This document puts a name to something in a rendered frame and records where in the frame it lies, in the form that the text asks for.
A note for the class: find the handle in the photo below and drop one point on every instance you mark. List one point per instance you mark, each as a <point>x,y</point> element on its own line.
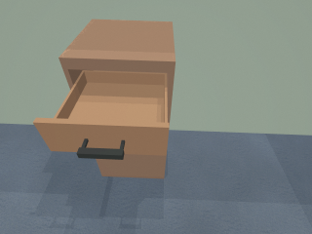
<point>101,153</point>

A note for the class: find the cabinet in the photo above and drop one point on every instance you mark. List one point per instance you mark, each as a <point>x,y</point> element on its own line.
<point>123,45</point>

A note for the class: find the drawer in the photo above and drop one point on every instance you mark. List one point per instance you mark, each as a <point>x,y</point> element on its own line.
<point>106,107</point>

